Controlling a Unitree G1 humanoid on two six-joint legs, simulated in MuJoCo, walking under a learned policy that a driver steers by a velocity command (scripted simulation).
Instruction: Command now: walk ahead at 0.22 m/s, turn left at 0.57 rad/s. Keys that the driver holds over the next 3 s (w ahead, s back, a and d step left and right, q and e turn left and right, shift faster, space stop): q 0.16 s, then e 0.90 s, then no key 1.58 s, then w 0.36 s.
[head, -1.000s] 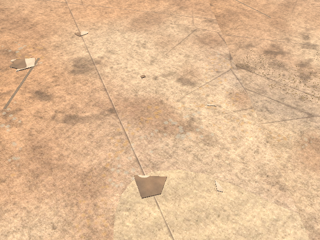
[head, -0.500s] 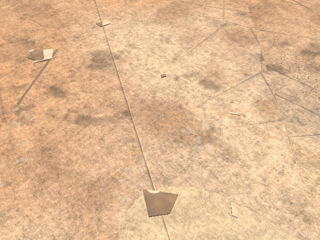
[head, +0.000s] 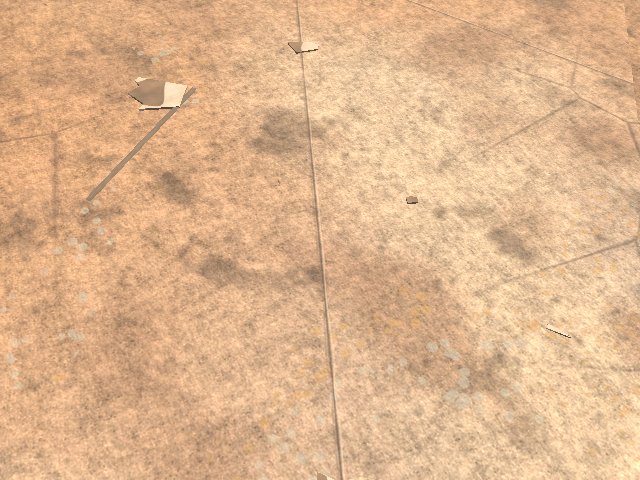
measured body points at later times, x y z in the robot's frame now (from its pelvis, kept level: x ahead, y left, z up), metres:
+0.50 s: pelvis +0.13 -0.04 +0.00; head +0.16 -0.05 +0.44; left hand +0.17 +0.22 -0.13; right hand +0.27 -0.29 -0.14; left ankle +0.10 +0.09 -0.71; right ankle +0.23 -0.10 -0.74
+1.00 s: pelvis +0.12 -0.04 -0.01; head +0.15 -0.05 +0.44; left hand +0.33 +0.18 -0.12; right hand +0.15 -0.33 -0.12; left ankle +0.11 +0.07 -0.74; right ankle +0.08 -0.14 -0.72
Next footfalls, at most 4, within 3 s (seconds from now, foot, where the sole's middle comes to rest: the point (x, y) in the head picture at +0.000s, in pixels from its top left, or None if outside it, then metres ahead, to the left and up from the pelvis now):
0.18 right None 0.27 -0.10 -0.78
0.62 left None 0.15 0.06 -0.78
1.04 right None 0.12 -0.15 -0.78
1.48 left None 0.20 0.03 -0.78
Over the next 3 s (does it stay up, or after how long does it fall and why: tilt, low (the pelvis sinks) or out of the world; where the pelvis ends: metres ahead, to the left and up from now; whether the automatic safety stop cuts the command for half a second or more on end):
stays up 0.19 -0.09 -0.01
